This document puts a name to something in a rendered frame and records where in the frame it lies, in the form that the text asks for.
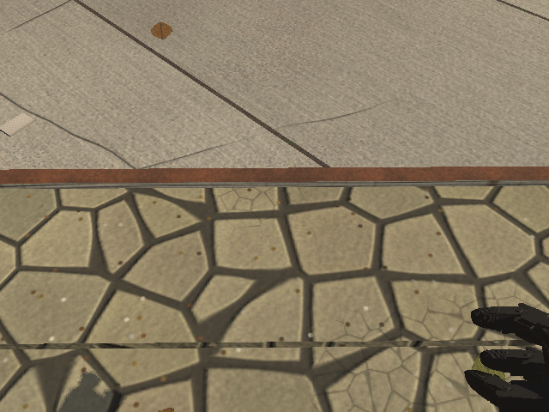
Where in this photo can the right robot hand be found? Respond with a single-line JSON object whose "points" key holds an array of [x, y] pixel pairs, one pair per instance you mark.
{"points": [[531, 325]]}

